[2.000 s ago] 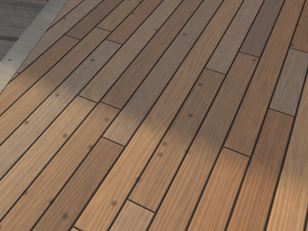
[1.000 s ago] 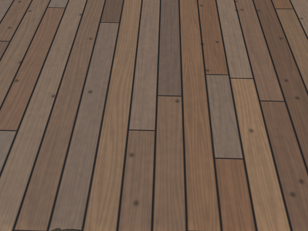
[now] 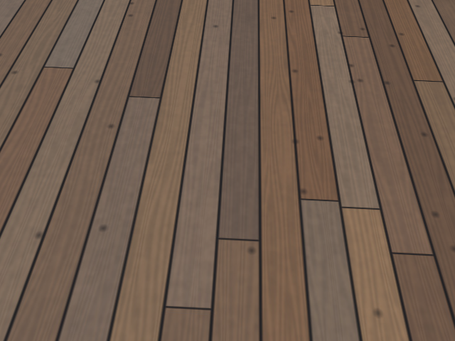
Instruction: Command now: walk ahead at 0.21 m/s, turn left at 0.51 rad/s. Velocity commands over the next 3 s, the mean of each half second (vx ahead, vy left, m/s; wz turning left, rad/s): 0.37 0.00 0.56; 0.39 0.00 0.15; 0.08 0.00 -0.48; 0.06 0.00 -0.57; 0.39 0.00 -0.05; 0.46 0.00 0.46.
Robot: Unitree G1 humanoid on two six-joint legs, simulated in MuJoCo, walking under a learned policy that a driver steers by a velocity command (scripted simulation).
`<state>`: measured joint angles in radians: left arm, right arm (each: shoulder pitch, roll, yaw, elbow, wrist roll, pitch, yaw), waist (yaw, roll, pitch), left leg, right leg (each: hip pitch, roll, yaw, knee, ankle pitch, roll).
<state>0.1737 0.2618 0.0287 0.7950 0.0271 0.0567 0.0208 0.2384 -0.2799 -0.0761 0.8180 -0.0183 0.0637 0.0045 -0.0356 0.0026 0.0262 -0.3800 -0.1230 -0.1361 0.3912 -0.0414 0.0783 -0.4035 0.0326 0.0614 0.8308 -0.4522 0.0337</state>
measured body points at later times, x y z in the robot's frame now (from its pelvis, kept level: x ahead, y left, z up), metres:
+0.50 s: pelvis +0.10 +0.03 +0.00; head +0.13 +0.02 +0.45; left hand -0.01 +0.27 -0.13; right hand +0.35 -0.15 -0.12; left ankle +0.16 +0.18 -0.70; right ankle -0.01 -0.11 -0.74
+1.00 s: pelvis +0.33 +0.17 +0.00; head +0.36 +0.19 +0.45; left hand +0.34 +0.44 -0.14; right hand +0.44 -0.06 -0.14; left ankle +0.21 +0.17 -0.74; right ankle +0.51 +0.13 -0.70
